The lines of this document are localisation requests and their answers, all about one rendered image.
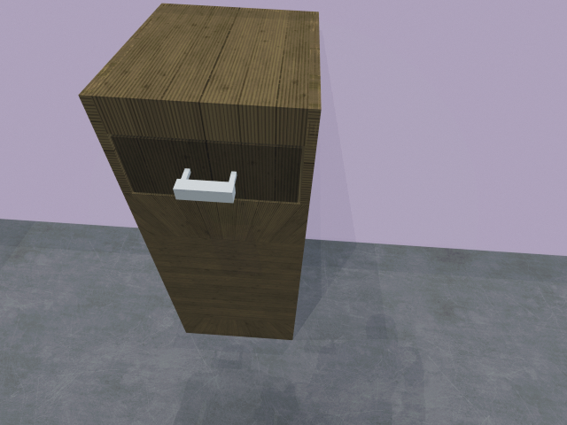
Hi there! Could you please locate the handle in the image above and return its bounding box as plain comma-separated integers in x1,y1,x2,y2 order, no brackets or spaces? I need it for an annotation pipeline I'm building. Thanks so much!
173,168,237,203

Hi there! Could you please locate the drawer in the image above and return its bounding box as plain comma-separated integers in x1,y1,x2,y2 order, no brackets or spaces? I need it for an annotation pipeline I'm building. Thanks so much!
111,135,302,203

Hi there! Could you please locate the cabinet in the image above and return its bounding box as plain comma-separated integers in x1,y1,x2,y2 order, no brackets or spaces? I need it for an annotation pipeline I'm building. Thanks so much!
78,4,322,340

